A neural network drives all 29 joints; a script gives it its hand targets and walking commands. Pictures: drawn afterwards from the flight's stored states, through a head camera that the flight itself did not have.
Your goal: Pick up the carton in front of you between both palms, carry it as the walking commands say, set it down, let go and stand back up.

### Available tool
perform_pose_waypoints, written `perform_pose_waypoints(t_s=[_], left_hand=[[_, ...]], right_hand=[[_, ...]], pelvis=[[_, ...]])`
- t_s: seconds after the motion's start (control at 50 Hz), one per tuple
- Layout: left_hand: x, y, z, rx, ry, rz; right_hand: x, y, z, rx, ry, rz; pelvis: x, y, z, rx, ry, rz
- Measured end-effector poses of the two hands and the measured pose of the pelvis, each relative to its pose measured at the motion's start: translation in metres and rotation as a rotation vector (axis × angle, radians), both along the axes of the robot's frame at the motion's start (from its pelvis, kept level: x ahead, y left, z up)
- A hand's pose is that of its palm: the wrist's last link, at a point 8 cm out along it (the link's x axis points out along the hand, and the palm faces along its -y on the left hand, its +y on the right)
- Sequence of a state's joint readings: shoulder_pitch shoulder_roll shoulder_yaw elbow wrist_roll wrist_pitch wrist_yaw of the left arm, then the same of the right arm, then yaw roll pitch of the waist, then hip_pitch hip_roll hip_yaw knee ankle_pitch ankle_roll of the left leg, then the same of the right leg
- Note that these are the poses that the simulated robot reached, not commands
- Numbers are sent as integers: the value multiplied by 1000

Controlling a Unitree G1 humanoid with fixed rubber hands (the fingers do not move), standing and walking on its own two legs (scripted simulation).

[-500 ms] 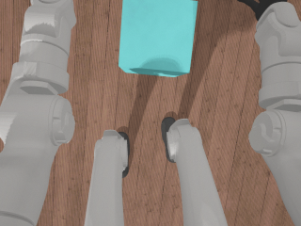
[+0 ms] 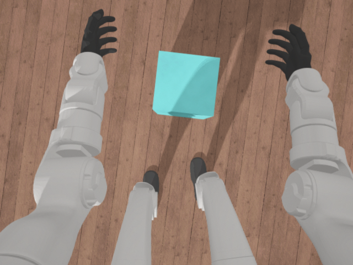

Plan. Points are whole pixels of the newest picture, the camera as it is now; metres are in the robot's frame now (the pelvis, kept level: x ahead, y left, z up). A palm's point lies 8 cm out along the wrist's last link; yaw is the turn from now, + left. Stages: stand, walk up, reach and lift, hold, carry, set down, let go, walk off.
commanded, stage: let go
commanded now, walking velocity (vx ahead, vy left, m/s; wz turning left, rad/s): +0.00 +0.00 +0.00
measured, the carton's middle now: (184, 90) +0.51 -0.08 -0.54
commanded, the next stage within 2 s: stand in 1.24 s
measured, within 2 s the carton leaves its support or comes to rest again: neither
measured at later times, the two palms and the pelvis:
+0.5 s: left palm (45, 148) +0.35 +0.18 -0.01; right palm (347, 165) +0.28 -0.26 +0.00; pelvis +0.05 -0.01 +0.09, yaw -2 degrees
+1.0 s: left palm out of the picture +0.25 +0.25 +0.05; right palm (342, 212) +0.23 -0.22 +0.04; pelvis +0.08 +0.02 +0.11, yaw -3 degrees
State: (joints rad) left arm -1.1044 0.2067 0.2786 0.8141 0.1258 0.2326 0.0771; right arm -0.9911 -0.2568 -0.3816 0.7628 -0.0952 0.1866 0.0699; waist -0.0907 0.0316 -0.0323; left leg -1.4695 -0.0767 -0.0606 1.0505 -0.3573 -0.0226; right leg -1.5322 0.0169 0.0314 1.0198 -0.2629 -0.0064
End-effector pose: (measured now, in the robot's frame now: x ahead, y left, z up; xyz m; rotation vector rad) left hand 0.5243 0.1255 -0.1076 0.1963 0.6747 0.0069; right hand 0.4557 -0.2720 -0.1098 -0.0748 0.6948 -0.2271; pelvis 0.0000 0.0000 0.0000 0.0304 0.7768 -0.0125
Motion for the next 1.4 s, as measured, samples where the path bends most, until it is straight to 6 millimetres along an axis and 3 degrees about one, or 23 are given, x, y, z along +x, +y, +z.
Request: perform_pose_waypoints(t_s=[0.14, 0.32, 0.56, 0.68, 0.88, 1.08, 1.26, 1.4], left_hand=[[-63, 12, 24, 27, 37, 38], [-115, 26, 66, 23, 50, 17], [-193, 62, 112, 14, 75, -1], [-228, 85, 131, 13, 82, 0], [-266, 117, 152, 16, 100, 26], [-271, 119, 155, 6, 109, 30], [-274, 109, 148, 30, 104, 38], [-290, 144, 139, 176, 184, 74]], right_hand=[[-48, -4, 30, -27, 72, 92], [-109, -8, 76, -20, 88, 104], [-196, 16, 127, -16, 104, 87], [-226, 31, 146, -16, 113, 87], [-228, 51, 154, -17, 108, 122], [-223, 53, 155, -24, 118, 133], [-225, 33, 159, -90, 134, 90], [-234, 0, 142, -164, 167, 85]], pelvis=[[16, -9, 34, 1, -100, -1], [35, -15, 65, -7, -248, -15], [60, -6, 96, -32, -495, -33], [72, 3, 107, -48, -628, -33], [82, 19, 113, -67, -782, -34], [82, 21, 112, -67, -844, -28], [82, 11, 109, -65, -833, -36], [83, 5, 106, -56, -780, -24]])
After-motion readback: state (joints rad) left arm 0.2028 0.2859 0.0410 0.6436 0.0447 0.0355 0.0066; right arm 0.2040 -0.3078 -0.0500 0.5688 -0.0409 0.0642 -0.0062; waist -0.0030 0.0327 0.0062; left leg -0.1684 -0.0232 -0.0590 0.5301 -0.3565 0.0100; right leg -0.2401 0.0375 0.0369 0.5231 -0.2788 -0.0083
